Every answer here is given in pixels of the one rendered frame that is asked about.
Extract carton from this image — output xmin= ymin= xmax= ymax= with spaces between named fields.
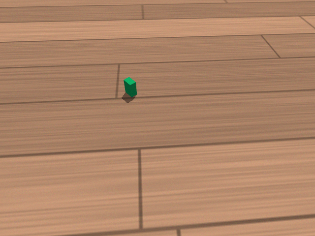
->
xmin=124 ymin=77 xmax=137 ymax=97

